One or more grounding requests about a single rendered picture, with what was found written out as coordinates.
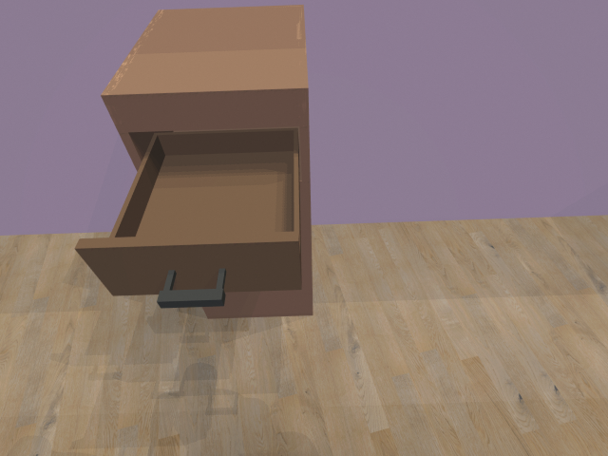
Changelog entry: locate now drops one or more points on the cabinet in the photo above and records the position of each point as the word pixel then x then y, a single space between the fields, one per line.
pixel 222 69

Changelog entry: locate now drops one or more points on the drawer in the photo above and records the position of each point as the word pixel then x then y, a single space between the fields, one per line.
pixel 203 201

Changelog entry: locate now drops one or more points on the handle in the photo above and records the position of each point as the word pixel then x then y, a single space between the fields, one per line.
pixel 169 298

